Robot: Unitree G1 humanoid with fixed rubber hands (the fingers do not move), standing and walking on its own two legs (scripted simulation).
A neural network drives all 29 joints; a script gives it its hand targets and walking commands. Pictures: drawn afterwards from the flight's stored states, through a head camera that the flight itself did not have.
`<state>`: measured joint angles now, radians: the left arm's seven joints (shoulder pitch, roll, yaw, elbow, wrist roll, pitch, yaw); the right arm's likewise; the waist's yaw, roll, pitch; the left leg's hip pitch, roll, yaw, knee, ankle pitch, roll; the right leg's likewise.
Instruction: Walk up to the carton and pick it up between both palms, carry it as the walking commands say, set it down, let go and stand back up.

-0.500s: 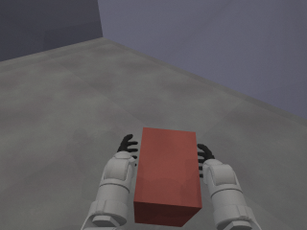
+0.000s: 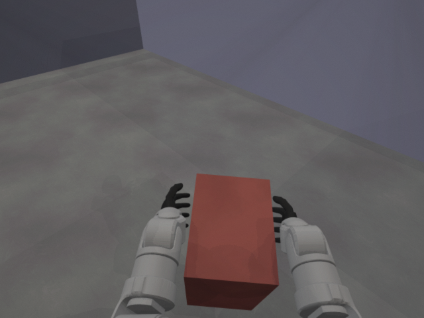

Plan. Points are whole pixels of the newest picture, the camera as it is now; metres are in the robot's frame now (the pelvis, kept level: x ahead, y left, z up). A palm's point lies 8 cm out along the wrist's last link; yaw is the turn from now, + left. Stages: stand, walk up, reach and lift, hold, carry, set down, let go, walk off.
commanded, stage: carry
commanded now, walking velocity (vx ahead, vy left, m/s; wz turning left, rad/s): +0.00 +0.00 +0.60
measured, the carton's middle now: (225, 246) +0.31 +0.00 -0.03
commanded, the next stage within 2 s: none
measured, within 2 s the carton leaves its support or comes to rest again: neither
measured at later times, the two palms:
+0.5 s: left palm (112, 240) +0.25 +0.21 +0.07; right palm (239, 219) +0.32 -0.02 +0.06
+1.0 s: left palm (50, 289) +0.16 +0.28 +0.07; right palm (190, 226) +0.29 +0.07 +0.07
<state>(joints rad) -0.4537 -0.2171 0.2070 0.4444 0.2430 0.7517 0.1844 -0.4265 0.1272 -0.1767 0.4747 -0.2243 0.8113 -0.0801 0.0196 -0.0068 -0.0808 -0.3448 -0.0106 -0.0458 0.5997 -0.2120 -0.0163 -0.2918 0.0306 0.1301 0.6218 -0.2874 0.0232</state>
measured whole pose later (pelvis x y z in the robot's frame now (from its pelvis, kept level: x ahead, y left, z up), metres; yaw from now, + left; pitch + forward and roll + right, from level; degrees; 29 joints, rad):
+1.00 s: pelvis -0.02 +0.01 -0.01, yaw +35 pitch +3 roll +0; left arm -0.36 -0.18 0.08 -0.14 0.11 1.21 0.21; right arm -0.35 0.18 -0.08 -0.18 -0.10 1.29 -0.23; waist 0.00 0.00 -0.02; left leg -0.49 -0.03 -0.09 0.73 -0.27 -0.02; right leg -0.43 -0.13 -0.17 0.89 -0.56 0.00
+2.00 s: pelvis -0.14 -0.01 -0.01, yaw +66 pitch +2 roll -1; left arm -0.39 -0.19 0.09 -0.15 0.10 1.21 0.23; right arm -0.37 0.18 -0.08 -0.19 -0.12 1.29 -0.23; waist 0.01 0.04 0.04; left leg -0.53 -0.05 -0.11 0.72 -0.22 -0.01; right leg -0.42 -0.09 -0.11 0.88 -0.59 0.05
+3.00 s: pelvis -0.22 -0.12 -0.01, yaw +91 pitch +1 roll -2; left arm -0.43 -0.21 0.10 -0.14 0.10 1.22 0.26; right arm -0.39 0.19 -0.10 -0.19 -0.13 1.31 -0.25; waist 0.02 0.07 0.05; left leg -0.54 0.00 -0.09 0.67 -0.18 -0.01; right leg -0.39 -0.05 -0.14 0.68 -0.30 0.02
